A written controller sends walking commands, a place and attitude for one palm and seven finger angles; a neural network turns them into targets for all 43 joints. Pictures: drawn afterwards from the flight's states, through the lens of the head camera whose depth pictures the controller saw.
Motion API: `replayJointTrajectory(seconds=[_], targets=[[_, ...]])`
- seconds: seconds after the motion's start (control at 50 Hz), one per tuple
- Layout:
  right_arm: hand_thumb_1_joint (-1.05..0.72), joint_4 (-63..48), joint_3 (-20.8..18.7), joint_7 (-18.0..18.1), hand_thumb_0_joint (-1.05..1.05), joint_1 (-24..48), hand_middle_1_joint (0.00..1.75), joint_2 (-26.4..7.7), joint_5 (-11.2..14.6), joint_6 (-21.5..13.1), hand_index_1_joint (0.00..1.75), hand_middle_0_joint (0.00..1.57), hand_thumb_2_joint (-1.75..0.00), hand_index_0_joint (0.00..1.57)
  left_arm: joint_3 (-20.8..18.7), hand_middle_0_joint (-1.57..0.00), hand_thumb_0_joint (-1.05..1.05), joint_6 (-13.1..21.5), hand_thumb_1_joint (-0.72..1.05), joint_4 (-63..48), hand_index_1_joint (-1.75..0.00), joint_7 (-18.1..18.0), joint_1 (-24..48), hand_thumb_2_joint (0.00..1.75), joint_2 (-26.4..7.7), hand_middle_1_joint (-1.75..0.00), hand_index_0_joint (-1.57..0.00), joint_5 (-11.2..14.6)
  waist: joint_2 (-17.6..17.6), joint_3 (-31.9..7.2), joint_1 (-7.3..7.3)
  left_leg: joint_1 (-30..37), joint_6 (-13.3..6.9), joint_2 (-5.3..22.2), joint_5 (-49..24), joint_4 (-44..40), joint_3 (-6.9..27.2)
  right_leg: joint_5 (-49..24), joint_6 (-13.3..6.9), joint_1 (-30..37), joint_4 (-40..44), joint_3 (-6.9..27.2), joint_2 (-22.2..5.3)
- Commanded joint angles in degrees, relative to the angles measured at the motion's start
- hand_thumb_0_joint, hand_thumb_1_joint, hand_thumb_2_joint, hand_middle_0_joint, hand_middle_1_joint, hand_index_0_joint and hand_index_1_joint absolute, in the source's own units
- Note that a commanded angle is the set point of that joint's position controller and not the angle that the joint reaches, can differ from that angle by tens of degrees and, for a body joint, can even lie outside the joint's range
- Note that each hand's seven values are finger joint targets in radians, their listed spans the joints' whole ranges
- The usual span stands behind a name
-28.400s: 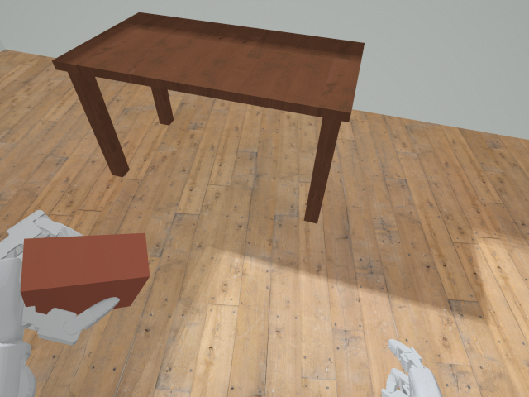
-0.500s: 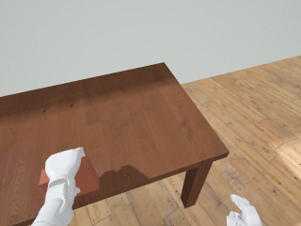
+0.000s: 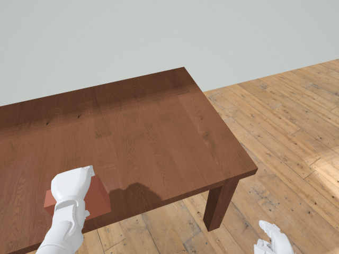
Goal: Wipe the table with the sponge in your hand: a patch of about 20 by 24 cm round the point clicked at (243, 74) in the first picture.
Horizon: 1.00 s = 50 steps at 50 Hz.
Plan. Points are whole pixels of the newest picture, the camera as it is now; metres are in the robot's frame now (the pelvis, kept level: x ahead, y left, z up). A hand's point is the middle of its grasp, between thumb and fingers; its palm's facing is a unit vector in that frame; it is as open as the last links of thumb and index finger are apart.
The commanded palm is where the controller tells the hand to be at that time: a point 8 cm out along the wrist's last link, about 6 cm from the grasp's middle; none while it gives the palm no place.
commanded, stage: wipe forward along the first lane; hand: left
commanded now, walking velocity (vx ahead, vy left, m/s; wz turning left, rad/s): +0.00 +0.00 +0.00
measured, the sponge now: (82, 205) +0.24 +0.28 -0.07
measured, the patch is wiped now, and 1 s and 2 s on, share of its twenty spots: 0.10 0.30 0.55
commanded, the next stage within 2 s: slide across to the middle lane in 1.68 s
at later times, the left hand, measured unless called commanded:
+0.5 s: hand (79, 183) +0.29 +0.29 -0.03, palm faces -0.15 -0.02 -0.99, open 9.7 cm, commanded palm +0.28 +0.29 +0.01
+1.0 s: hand (78, 169) +0.33 +0.32 -0.03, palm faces -0.15 +0.02 -0.99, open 9.8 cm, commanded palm +0.33 +0.31 +0.00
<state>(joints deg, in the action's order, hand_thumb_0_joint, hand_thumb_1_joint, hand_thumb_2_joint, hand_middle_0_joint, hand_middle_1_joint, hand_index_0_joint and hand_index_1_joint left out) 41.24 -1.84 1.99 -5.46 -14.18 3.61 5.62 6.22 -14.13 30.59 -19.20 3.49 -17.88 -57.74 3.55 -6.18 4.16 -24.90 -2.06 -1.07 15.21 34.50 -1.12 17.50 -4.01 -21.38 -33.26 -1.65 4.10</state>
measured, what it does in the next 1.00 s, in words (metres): stands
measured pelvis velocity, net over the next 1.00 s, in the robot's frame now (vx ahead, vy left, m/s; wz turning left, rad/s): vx -0.04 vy -0.02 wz -0.04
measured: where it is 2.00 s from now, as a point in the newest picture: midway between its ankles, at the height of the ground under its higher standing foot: outside the picture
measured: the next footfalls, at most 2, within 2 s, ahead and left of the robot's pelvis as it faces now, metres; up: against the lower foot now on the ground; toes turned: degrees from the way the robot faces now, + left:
none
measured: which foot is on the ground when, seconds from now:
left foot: down 0.00-1.00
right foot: down 0.00-1.00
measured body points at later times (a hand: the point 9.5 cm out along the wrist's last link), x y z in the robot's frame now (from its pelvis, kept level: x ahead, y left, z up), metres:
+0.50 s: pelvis -0.02 -0.01 -0.01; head +0.01 -0.03 +0.43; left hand +0.29 +0.29 +0.02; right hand +0.14 -0.25 -0.14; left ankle +0.02 +0.10 -0.73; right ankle -0.01 -0.08 -0.73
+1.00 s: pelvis -0.04 -0.02 -0.04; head +0.02 -0.04 +0.41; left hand +0.34 +0.31 +0.02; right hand +0.06 -0.29 -0.17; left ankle +0.02 +0.09 -0.73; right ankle -0.01 -0.08 -0.73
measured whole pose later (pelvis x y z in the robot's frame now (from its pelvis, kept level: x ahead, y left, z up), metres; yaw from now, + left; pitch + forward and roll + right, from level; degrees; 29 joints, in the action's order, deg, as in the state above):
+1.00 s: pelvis -0.04 -0.02 -0.04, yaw -2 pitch +15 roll -2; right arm 41.7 -1.2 2.2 -13.5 -16.2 4.6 3.9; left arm -2.4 -4.9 60.6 -20.1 30.0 -30.9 -58.1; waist 4.2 -9.5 -0.4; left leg -47.7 -2.0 -0.3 19.3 51.3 3.4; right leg 19.5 -6.1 -43.5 -47.5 -3.5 7.7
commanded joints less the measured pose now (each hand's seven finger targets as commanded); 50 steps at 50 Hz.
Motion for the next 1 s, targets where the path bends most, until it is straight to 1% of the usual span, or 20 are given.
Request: replayJointTrajectory(seconds=[0.0,0.04,0.08,0.12,0.16,0.18,0.2,0.26,0.28,0.34,0.36,0.38,0.42,0.48,0.52,0.58,0.62,0.84,0.9,0.98], targets=[[-0.9,-8.5,-2.77,0.47,0.0,7.18,0.3,-7.3,-0.13,-2.41,0.3,0.2,-0.9,0.2,-4.41,-1.2,0.0,-0.12,0.1,-8.82,-1.6,-2.4,11.24,1.3,-10.11,-1.6,-1.2,-0.73,-4.9,-10.95,-0.88,6.13,-1.19,-0.85,-9.24,-1.46,4.67,-17.16,-0.34,2.74,4.71,7.84,-2.46],[-0.9,-8.62,-2.68,0.29,0.0,7.28,0.3,-7.14,-0.01,-2.48,0.3,0.2,-0.9,0.2,-2.81,-1.2,0.0,-0.42,0.1,-8.22,-1.6,-2.5,11.58,1.3,-8.58,-1.6,-1.2,-0.74,-5.05,-9.97,-1.34,5.92,-1.13,-0.66,-8.36,-1.41,4.63,-15.57,-0.29,1.25,4.91,7.74,-2.48],[-0.9,-7.79,-2.5,0.73,0.0,7.07,0.3,-7.73,0.12,-2.04,0.3,0.2,-0.9,0.2,-6.08,-1.2,0.0,-1.0,0.1,-5.88,-1.6,-2.71,14.82,1.3,-12.6,-1.6,-1.2,-0.74,-5.7,-8.04,-1.53,4.18,-1.17,-0.77,-6.05,-1.6,4.83,-12.72,-0.36,0.36,5.38,8.55,-2.32],[-0.9,-8.04,-2.27,1.11,0.0,6.53,0.3,-7.26,0.27,-1.97,0.3,0.2,-0.9,0.2,-3.6,-1.2,0.0,-0.83,0.1,-5.38,-1.6,-2.49,18.14,1.3,-10.9,-1.6,-1.2,-0.94,-5.49,-8.58,-2.2,3.69,-1.32,-0.84,-4.27,-1.47,4.53,-9.7,0.0,-0.54,5.25,7.47,-2.5],[-0.9,-7.48,-2.24,1.34,0.0,5.8,0.3,-7.5,0.23,-1.79,0.3,0.2,-0.9,0.2,-4.15,-1.2,0.0,-0.59,0.1,-2.89,-1.6,-2.42,20.53,1.3,-12.14,-1.6,-1.2,-1.6,-5.96,-8.17,-2.57,2.68,-1.31,-0.85,-3.17,-1.08,4.41,-8.31,-0.06,-1.61,5.27,7.71,-2.58],[-0.9,-7.06,-2.45,1.57,0.0,5.58,0.3,-7.88,0.21,-1.72,0.3,0.2,-0.9,0.2,-7.51,-1.2,0.0,-0.21,0.1,-2.37,-1.6,-2.65,20.91,1.3,-15.62,-1.6,-1.2,-1.81,-5.01,-8.98,-2.01,2.3,-1.27,-0.89,-3.0,-0.97,4.61,-7.94,-0.32,-1.22,5.09,8.51,-2.37],[-0.9,-7.57,-2.35,1.79,0.0,4.85,0.3,-7.47,0.21,-1.71,0.3,0.2,-0.9,0.2,-4.8,-1.2,0.0,0.2,0.1,-1.7,-1.6,-2.46,21.16,1.3,-12.88,-1.6,-1.2,-1.64,-5.17,-8.71,-2.78,1.54,-1.48,-1.07,-2.37,-0.55,4.02,-7.66,0.03,-1.28,4.93,7.7,-2.52],[-0.9,-6.88,-2.14,2.09,0.0,4.05,0.3,-7.63,0.22,-1.64,0.3,0.2,-0.9,0.2,-4.4,-1.2,0.0,1.05,0.1,2.47,-1.6,-2.37,25.7,1.3,-13.38,-1.6,-1.2,-2.39,-7.24,-7.61,-3.99,-0.9,-1.38,-0.89,-0.16,0.45,3.94,-5.0,0.27,-4.01,4.95,8.03,-2.72],[-0.9,-6.3,-2.34,2.16,0.0,3.73,0.3,-7.88,0.3,-1.51,0.3,0.2,-0.9,0.2,-6.93,-1.2,0.0,1.4,0.1,3.75,-1.6,-2.64,26.92,1.3,-15.92,-1.6,-1.2,-2.48,-6.31,-7.27,-3.74,-1.32,-1.36,-0.78,0.64,0.41,4.15,-3.52,0.02,-4.65,5.0,8.55,-2.53],[-0.9,-6.72,-2.27,2.29,0.0,2.53,0.3,-7.78,0.26,-1.51,0.3,0.2,-0.9,0.2,-6.65,-1.2,0.0,2.29,0.1,7.04,-1.6,-2.65,25.86,1.3,-15.53,-1.6,-1.2,-2.02,-7.77,-9.66,-3.5,-3.89,-1.43,-0.92,0.6,1.92,3.52,-4.98,0.43,-3.29,4.17,8.6,-3.02],[-0.9,-6.69,-2.07,2.33,0.0,2.32,0.3,-7.8,0.29,-1.53,0.3,0.2,-0.9,0.2,-5.57,-1.2,0.0,2.51,0.1,7.94,-1.6,-2.53,27.89,1.3,-14.91,-1.6,-1.2,-2.09,-7.55,-8.93,-4.34,-4.87,-1.4,-0.82,1.25,2.37,3.39,-4.75,0.53,-4.29,4.06,8.8,-3.15],[-0.9,-6.02,-2.23,2.37,0.0,1.72,0.3,-8.13,0.28,-1.43,0.3,0.2,-0.9,0.2,-8.35,-1.2,0.0,2.71,0.1,9.8,-1.6,-2.75,28.57,1.3,-17.84,-1.6,-1.2,-2.15,-7.8,-8.98,-4.13,-5.94,-1.41,-0.78,2.08,2.59,3.61,-3.12,0.45,-4.66,4.0,9.22,-2.88],[-0.9,-6.37,-2.31,2.3,0.0,0.76,0.3,-7.98,0.28,-1.62,0.3,0.2,-0.9,0.2,-6.9,-1.2,0.0,3.57,0.1,11.06,-1.6,-2.65,29.45,1.3,-16.67,-1.6,-1.2,-2.08,-7.44,-9.7,-4.55,-7.2,-1.55,-0.64,2.35,3.9,3.08,-3.72,0.7,-4.84,3.52,9.08,-3.37],[-0.9,-6.21,-2.42,2.17,0.0,-0.24,0.3,-8.41,0.21,-1.57,0.3,0.2,-0.9,0.2,-10.03,-1.2,0.0,4.34,0.1,13.27,-1.6,-2.99,29.92,1.3,-20.21,-1.6,-1.2,-2.25,-7.01,-11.17,-4.05,-9.58,-1.53,-0.64,2.27,4.97,3.28,-4.43,0.52,-4.59,2.47,9.73,-3.11],[-0.9,-6.48,-2.42,2.02,0.0,-1.08,0.3,-8.22,0.28,-1.81,0.3,0.2,-0.9,0.2,-7.93,-1.2,0.0,5.05,0.1,14.05,-1.6,-3.14,31.43,1.3,-18.46,-1.6,-1.2,-2.05,-7.06,-10.81,-4.97,-11.04,-1.58,-0.4,3.52,6.03,2.93,-3.11,0.82,-5.6,2.27,9.71,-3.52],[-0.9,-5.83,-2.39,1.94,0.0,-2.28,0.3,-8.98,0.33,-1.96,0.3,0.2,-0.9,0.2,-11.34,-1.2,0.0,5.32,0.1,17.6,-1.6,-3.52,32.88,1.3,-22.94,-1.6,-1.2,-1.8,-9.23,-10.21,-5.22,-14.95,-1.55,-0.27,5.38,7.36,3.06,-0.44,0.77,-5.92,2.34,11.24,-3.41],[-0.9,-6.15,-2.35,1.81,0.0,-2.95,0.3,-8.8,0.46,-2.34,0.3,0.2,-0.9,0.2,-8.41,-1.2,0.0,5.86,0.1,18.04,-1.6,-3.56,35.31,1.3,-21.0,-1.6,-1.2,-2.21,-7.81,-9.18,-6.13,-16.06,-1.69,-0.29,6.89,8.06,2.91,2.37,0.91,-8.03,2.11,10.48,-3.59],[-0.9,-5.69,-2.33,1.16,0.0,-6.3,0.3,-9.69,0.79,-3.57,0.3,0.2,-0.9,0.2,-10.7,-1.2,0.0,7.15,0.1,23.96,-1.6,-3.95,40.81,1.3,-26.69,-1.6,-1.2,-0.97,-8.35,-12.27,-7.07,-23.81,-1.73,0.0,10.11,12.83,3.55,8.67,0.8,-8.66,0.9,13.55,-3.96],[-0.9,-5.26,-2.25,0.91,0.0,-7.49,0.3,-9.88,0.84,-3.73,0.3,0.2,-0.9,0.2,-11.52,-1.2,0.0,7.39,0.1,25.33,-1.6,-3.74,41.97,1.3,-28.67,-1.6,-1.2,-1.39,-5.92,-13.27,-7.17,-24.83,-1.87,-0.12,9.11,13.63,3.77,5.97,0.5,-8.51,-0.5,13.33,-3.56],[-0.9,-5.42,-2.23,0.63,0.0,-7.91,0.3,-10.1,0.87,-3.94,0.3,0.2,-0.9,0.2,-12.36,-1.2,0.0,7.8,0.1,26.25,-1.6,-3.28,42.66,1.3,-29.92,-1.6,-1.2,-1.46,-6.76,-13.89,-7.55,-26.08,-2.02,-0.03,8.45,14.49,4.06,3.47,0.6,-8.13,-1.05,13.74,-3.46]])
